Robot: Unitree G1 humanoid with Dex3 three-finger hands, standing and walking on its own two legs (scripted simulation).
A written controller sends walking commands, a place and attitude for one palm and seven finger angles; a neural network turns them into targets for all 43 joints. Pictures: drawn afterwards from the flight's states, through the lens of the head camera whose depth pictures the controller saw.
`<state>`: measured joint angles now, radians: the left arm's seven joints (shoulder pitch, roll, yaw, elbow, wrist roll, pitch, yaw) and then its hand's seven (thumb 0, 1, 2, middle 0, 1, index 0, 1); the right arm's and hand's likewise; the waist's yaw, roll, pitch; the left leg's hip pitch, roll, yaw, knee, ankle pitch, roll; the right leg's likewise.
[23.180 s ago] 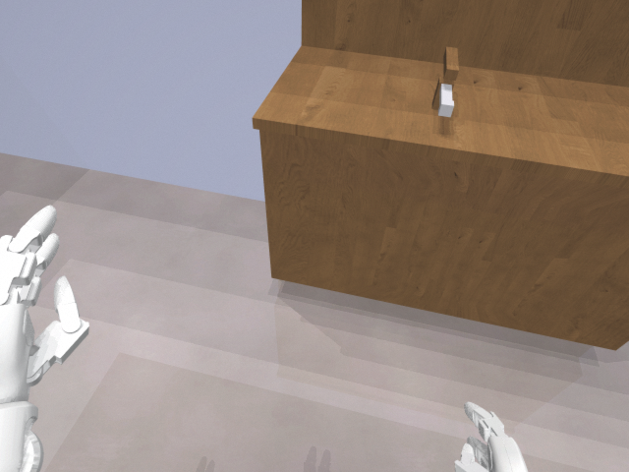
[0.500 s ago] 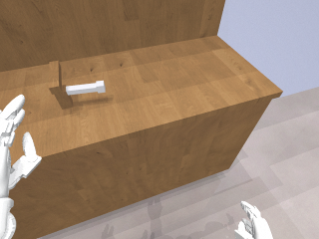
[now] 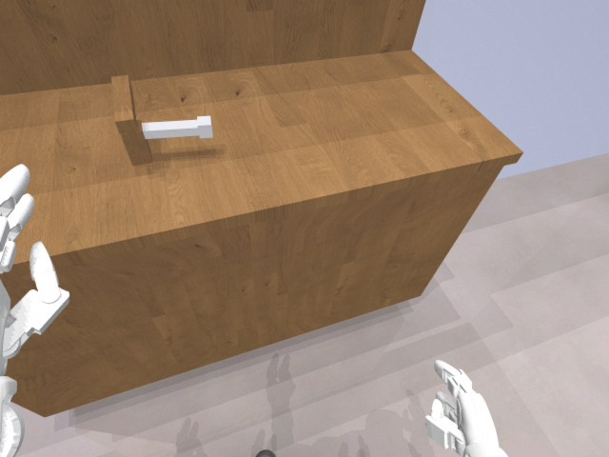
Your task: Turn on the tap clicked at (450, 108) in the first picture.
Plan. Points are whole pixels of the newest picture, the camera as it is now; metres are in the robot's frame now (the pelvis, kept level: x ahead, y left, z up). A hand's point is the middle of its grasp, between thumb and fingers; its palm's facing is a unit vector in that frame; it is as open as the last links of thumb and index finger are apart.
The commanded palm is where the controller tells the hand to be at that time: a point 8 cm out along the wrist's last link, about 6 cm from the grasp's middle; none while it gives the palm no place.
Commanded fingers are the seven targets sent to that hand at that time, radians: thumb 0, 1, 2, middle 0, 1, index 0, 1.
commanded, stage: step back with the hand held close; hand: left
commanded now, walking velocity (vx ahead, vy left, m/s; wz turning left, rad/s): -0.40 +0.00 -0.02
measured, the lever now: (205, 127) +0.63 +0.26 +0.05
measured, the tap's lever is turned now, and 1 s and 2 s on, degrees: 82 82 82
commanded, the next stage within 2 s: stop stepping back and stand still in 0.04 s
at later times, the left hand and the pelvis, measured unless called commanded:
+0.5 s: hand (59, 420) +0.12 +0.22 +0.14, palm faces +0.36 -0.87 -0.35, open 7.4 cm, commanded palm +0.06 +0.26 +0.17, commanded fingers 0.00 0.90 0.90 -0.20 -0.30 -0.20 -0.30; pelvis -0.11 -0.02 -0.01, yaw -2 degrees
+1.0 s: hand out of the picture +0.07 +0.22 +0.16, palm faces +0.45 -0.81 -0.37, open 7.5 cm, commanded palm +0.01 +0.26 +0.17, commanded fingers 0.00 0.90 0.90 -0.20 -0.30 -0.20 -0.30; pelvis -0.14 -0.02 -0.02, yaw +0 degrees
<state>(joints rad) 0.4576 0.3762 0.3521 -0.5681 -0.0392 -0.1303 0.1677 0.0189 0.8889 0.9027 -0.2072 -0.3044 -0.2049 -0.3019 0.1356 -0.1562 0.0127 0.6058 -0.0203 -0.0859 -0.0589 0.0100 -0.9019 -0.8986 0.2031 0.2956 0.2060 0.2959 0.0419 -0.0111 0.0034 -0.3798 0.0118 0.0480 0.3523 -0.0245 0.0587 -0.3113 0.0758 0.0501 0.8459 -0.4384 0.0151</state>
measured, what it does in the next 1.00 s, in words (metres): walks backwards: right foot, then left foot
